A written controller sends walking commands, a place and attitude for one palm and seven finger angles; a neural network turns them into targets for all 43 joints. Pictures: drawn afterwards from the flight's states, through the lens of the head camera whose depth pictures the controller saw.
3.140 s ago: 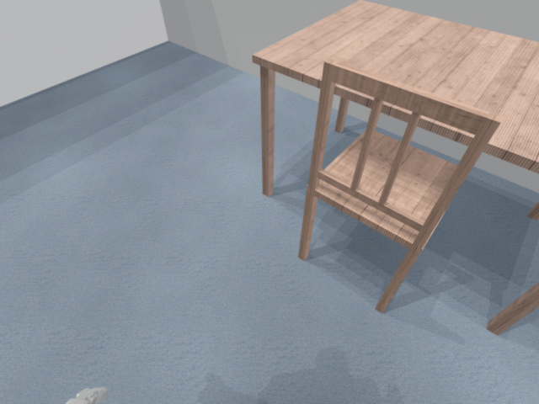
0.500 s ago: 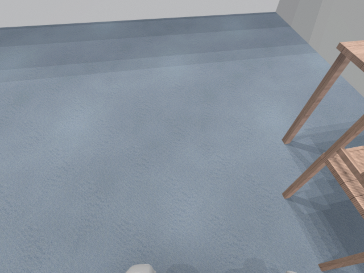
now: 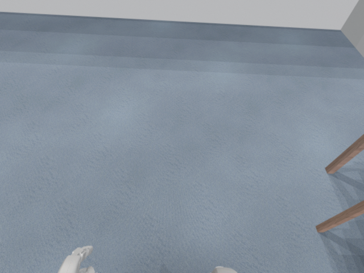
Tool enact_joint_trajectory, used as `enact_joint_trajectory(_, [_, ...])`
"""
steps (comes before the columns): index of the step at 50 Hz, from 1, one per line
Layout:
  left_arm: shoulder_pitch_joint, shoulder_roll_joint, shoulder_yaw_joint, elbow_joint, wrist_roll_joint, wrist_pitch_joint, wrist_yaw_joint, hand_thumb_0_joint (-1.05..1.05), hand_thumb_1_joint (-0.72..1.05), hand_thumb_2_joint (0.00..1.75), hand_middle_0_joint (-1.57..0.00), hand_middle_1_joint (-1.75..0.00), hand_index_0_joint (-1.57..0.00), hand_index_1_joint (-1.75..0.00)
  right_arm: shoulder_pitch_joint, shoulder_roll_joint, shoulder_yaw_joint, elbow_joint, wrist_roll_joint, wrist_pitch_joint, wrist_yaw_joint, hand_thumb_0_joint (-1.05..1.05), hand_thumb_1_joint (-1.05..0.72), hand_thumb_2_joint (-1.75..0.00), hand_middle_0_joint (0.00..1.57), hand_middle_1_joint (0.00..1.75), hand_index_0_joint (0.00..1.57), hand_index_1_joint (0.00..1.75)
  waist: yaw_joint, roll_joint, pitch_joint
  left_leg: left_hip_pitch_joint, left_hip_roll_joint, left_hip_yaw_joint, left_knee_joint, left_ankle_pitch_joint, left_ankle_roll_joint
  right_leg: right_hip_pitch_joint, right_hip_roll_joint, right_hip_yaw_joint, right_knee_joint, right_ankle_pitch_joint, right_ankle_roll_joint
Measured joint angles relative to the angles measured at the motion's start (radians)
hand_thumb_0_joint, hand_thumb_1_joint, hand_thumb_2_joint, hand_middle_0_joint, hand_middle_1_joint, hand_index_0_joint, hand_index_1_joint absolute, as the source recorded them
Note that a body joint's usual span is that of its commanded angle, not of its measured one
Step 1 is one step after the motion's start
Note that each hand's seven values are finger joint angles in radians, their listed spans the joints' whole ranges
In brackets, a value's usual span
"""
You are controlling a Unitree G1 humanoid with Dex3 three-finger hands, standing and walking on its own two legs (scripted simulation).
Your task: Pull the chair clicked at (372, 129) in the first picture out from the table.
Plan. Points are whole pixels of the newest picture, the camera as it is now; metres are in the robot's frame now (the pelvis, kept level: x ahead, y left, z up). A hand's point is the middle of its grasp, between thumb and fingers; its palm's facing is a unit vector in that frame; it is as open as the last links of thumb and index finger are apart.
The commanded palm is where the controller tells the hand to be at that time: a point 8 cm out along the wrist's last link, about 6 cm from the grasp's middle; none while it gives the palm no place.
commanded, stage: walk around to get in front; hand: left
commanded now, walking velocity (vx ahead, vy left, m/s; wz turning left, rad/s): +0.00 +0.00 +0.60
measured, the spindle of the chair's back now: out of the picture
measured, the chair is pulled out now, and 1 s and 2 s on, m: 0.00 0.00 0.00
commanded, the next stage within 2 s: none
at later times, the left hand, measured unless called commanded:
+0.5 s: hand out of the picture -0.03 +0.20 -0.17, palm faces +0.32 -0.91 -0.27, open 7.4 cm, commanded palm none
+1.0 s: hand out of the picture -0.01 +0.23 -0.15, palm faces +0.56 -0.79 -0.26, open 7.4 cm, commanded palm none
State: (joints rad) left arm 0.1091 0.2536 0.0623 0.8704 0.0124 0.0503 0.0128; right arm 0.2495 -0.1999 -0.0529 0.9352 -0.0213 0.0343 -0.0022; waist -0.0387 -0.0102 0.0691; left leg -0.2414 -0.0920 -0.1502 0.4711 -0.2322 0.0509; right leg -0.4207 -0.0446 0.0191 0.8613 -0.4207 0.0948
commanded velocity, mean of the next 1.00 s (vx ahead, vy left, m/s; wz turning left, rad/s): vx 0.00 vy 0.00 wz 0.60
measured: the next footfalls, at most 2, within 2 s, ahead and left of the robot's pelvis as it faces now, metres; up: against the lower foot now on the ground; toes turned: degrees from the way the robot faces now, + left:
right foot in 0.12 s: +0.05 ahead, -0.14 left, +0.00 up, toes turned +4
left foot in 0.56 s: -0.01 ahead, +0.11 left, +0.00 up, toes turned +26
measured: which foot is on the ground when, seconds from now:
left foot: down 0.00-0.10, up 0.12-0.54, down 0.56-1.00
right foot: up 0.00-0.10, down 0.12-0.54, up 0.56-1.00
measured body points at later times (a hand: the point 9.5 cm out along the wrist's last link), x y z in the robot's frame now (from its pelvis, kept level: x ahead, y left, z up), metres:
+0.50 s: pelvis -0.01 -0.02 -0.01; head +0.03 +0.00 +0.44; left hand -0.04 +0.24 -0.15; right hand +0.17 -0.25 -0.14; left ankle -0.05 +0.11 -0.71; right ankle +0.01 -0.14 -0.74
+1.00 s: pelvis +0.00 -0.01 -0.01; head +0.03 +0.01 +0.44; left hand -0.04 +0.27 -0.13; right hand +0.20 -0.19 -0.15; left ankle -0.05 +0.10 -0.74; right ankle +0.09 -0.11 -0.73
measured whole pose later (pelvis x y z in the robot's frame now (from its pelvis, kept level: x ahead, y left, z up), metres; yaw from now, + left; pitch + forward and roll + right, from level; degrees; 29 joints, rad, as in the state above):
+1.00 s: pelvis +0.00 -0.01 -0.01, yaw +35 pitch +0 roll -1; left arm 0.13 0.24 0.05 0.84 0.01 0.03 0.01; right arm 0.22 -0.22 -0.06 0.92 -0.02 0.05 0.01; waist -0.03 0.01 0.07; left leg -0.27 -0.07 -0.16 0.54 -0.25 0.01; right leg -0.33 -0.03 -0.01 0.68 -0.37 0.08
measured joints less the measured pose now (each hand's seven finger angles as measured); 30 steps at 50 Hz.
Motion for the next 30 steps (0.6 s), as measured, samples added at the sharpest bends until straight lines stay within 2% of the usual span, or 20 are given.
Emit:
enact_joint_trajectory(3, [-0.015, -0.016, -0.008, -0.02, -0.005, -0.009, 0.002, 0.01, 0.91, 0.9, -0.2, -0.3, -0.2, -0.29, 0.016, -0.013, -0.011, 0.008, -0.001, 0.008, -0.001, 0.01, -0.91, -0.9, 0.21, 0.3, 0.2, 0.3, -0.013, 0.02, -0.003, -0.017, -0.009, -0.036, 0.026, -0.009, -0.017, 0.059, 0.028, -0.002, -0.127, 0.017, -0.014])
enact_joint_trajectory(5, [-0.012, -0.022, -0.017, -0.035, -0.007, -0.023, 0.002, 0.01, 0.91, 0.9, -0.2, -0.3, -0.2, -0.3, 0.029, -0.023, -0.018, 0.009, 0.004, 0.012, 0.0, 0.01, -0.91, -0.9, 0.21, 0.3, 0.2, 0.3, -0.013, 0.028, -0.012, -0.039, -0.021, -0.057, 0.065, -0.027, -0.034, 0.13, 0.037, -0.01, -0.281, 0.104, -0.024])
enact_joint_trajectory(6, [-0.009, -0.025, -0.019, -0.041, -0.004, -0.034, 0.004, 0.01, 0.91, 0.9, -0.2, -0.3, -0.2, -0.3, 0.032, -0.028, -0.023, 0.01, 0.009, 0.014, 0.001, 0.01, -0.91, -0.9, 0.21, 0.3, 0.2, 0.3, -0.011, 0.031, -0.014, -0.064, -0.022, -0.051, 0.117, -0.057, -0.041, 0.15, 0.035, -0.015, -0.327, 0.143, -0.053])
enact_joint_trajectory(7, [-0.007, -0.032, -0.024, -0.042, 0.0, -0.039, 0.006, 0.01, 0.91, 0.9, -0.2, -0.3, -0.2, -0.3, 0.03, -0.037, -0.029, 0.012, 0.009, 0.017, 0.001, 0.01, -0.91, -0.9, 0.21, 0.3, 0.2, 0.3, -0.014, 0.044, -0.01, -0.098, -0.015, -0.036, 0.209, -0.135, -0.054, 0.15, 0.037, -0.032, -0.316, 0.143, -0.079])
enact_joint_trajectory(9, [0.007, -0.044, -0.032, -0.044, 0.003, -0.039, 0.006, 0.01, 0.91, 0.9, -0.2, -0.3, -0.2, -0.3, 0.027, -0.051, -0.04, 0.015, 0.004, 0.027, 0.004, 0.01, -0.91, -0.9, 0.21, 0.3, 0.2, 0.3, -0.017, 0.053, -0.009, -0.171, -0.002, 0.014, 0.422, -0.227, -0.071, 0.163, 0.023, -0.062, -0.307, 0.124, -0.107])
enact_joint_trajectory(11, [0.026, -0.054, -0.034, -0.039, 0.005, -0.037, 0.007, 0.01, 0.9, 0.9, -0.2, -0.3, -0.2, -0.3, 0.022, -0.063, -0.046, 0.018, 0.0, 0.034, 0.012, 0.01, -0.91, -0.9, 0.2, 0.3, 0.2, 0.3, -0.017, 0.053, -0.008, -0.224, 0.028, 0.063, 0.591, -0.209, -0.088, 0.19, 0.006, -0.085, -0.329, 0.123, -0.112])
enact_joint_trajectory(14, [0.053, -0.06, -0.036, -0.027, 0.009, -0.04, 0.006, 0.01, 0.9, 0.9, -0.2, -0.3, -0.2, -0.3, 0.009, -0.074, -0.047, 0.017, 0.0, 0.039, 0.023, 0.01, -0.91, -0.9, 0.2, 0.3, 0.2, 0.3, -0.015, 0.044, -0.003, -0.258, 0.078, 0.106, 0.695, -0.161, -0.113, 0.221, -0.02, -0.121, -0.355, 0.129, -0.11])
enact_joint_trajectory(18, [0.087, -0.058, -0.037, -0.011, 0.014, -0.042, 0.003, 0.01, 0.9, 0.9, -0.2, -0.3, -0.2, -0.3, -0.024, -0.078, -0.043, 0.017, 0.001, 0.049, 0.03, 0.01, -0.91, -0.9, 0.2, 0.3, 0.19, 0.3, 0.0, 0.024, 0.011, -0.242, 0.119, 0.133, 0.639, -0.165, -0.13, 0.24, -0.054, -0.167, -0.362, 0.125, -0.102])
enact_joint_trajectory(24, [0.139, -0.024, -0.026, 0.014, 0.022, -0.032, -0.002, 0.01, 0.9, 0.9, -0.2, -0.3, -0.2, -0.3, -0.104, -0.074, -0.025, 0.0, 0.009, 0.044, 0.035, 0.01, -0.91, -0.9, 0.2, 0.3, 0.19, 0.3, 0.044, -0.012, 0.036, -0.144, 0.128, 0.192, 0.382, -0.206, -0.116, 0.227, -0.101, -0.225, -0.317, 0.098, -0.075])
enact_joint_trajectory(26, [0.156, -0.004, -0.016, 0.025, 0.022, -0.026, -0.003, 0.01, 0.9, 0.9, -0.2, -0.3, -0.2, -0.3, -0.126, -0.07, -0.018, -0.016, 0.01, 0.032, 0.034, 0.01, -0.91, -0.9, 0.2, 0.3, 0.19, 0.3, 0.056, -0.026, 0.038, -0.091, 0.12, 0.217, 0.258, -0.169, -0.104, 0.212, -0.119, -0.246, -0.278, 0.077, -0.059])
enact_joint_trajectory(27, [0.168, 0.007, -0.011, 0.028, 0.019, -0.022, -0.004, 0.01, 0.9, 0.9, -0.2, -0.3, -0.2, -0.3, -0.131, -0.072, -0.015, -0.028, 0.009, 0.023, 0.036, 0.01, -0.91, -0.9, 0.2, 0.3, 0.19, 0.3, 0.059, -0.031, 0.032, -0.055, 0.115, 0.228, 0.171, -0.11, -0.095, 0.196, -0.129, -0.255, -0.241, 0.057, -0.048])
enact_joint_trajectory(28, [0.177, 0.019, -0.005, 0.033, 0.014, -0.016, -0.006, 0.01, 0.9, 0.9, -0.2, -0.3, -0.2, -0.3, -0.137, -0.072, -0.014, -0.039, 0.007, 0.011, 0.036, 0.01, -0.91, -0.9, 0.2, 0.3, 0.19, 0.3, 0.061, -0.036, 0.027, -0.048, 0.11, 0.224, 0.137, -0.05, -0.066, 0.163, -0.139, -0.248, -0.172, 0.032, -0.039])
enact_joint_trajectory(30, [0.172, 0.046, 0.007, 0.051, 0.013, 0.008, -0.002, 0.01, 0.9, 0.9, -0.2, -0.3, -0.2, -0.3, -0.152, -0.059, -0.007, -0.05, 0.01, -0.006, 0.032, 0.01, -0.91, -0.9, 0.2, 0.3, 0.19, 0.3, 0.074, -0.063, 0.035, -0.066, 0.093, 0.222, 0.181, -0.085, -0.025, 0.082, -0.13, -0.167, 0.019, -0.092, -0.024])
